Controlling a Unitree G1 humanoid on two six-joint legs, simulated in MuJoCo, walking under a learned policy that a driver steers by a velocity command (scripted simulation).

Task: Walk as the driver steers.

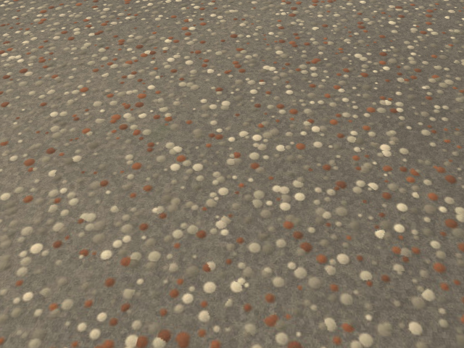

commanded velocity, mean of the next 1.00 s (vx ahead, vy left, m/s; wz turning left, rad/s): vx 0.91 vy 0.00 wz -0.22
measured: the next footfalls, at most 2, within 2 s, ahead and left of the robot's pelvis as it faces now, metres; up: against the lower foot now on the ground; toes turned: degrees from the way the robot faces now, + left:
right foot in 0.06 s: +0.08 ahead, -0.12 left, +0.00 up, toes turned -3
left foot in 0.54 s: +0.53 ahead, +0.05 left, +0.00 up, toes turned +3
